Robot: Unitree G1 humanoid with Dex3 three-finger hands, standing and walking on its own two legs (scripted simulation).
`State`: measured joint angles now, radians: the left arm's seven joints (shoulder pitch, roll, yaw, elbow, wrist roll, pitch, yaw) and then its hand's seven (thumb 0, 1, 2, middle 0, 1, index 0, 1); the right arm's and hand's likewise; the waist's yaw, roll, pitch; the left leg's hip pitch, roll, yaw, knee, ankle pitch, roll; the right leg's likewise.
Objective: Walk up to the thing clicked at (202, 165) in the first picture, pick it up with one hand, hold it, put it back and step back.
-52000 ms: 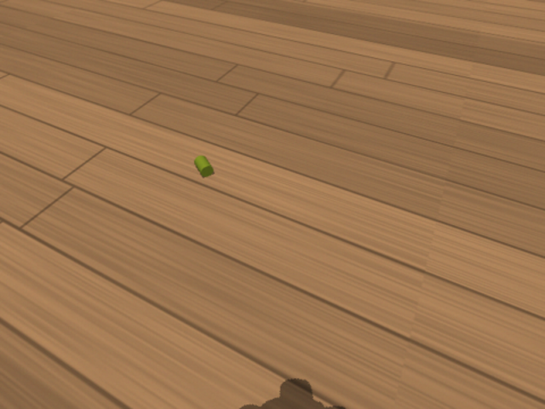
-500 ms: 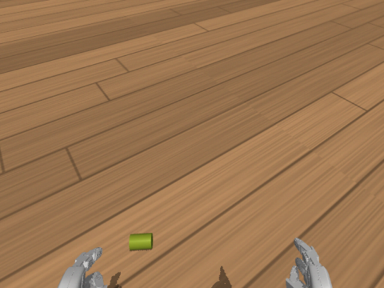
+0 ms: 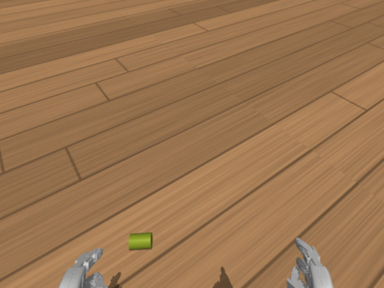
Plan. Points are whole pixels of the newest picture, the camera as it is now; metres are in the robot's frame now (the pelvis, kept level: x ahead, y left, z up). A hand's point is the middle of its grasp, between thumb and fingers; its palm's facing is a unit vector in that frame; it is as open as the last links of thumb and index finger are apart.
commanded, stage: home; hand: left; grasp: from above
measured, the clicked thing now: (140, 240) +0.49 +0.24 -0.68
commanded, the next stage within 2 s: stand in 0.10 s
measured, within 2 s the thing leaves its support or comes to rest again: neither
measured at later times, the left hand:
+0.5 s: hand out of the picture +0.11 +0.24 -0.11, palm faces +0.03 -0.94 -0.33, open 7.4 cm
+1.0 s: hand out of the picture +0.04 +0.24 -0.10, palm faces +0.05 -0.94 -0.34, open 7.4 cm
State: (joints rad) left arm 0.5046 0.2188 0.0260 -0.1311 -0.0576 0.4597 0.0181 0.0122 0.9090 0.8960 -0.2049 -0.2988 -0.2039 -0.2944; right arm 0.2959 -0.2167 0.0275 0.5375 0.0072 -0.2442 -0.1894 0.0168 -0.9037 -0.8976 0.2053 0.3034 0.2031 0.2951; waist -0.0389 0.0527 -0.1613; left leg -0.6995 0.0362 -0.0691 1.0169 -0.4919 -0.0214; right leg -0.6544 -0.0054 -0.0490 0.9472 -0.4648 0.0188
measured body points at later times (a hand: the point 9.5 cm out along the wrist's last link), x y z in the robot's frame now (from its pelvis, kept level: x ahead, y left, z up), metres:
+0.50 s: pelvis +0.00 +0.01 +0.03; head +0.02 +0.01 +0.48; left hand +0.11 +0.29 -0.08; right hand +0.11 -0.27 -0.09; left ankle +0.01 +0.13 -0.68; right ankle +0.00 -0.13 -0.68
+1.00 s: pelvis +0.00 +0.01 +0.06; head +0.00 +0.00 +0.51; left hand +0.04 +0.29 -0.07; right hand +0.09 -0.27 -0.08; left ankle +0.01 +0.13 -0.68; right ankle +0.00 -0.14 -0.68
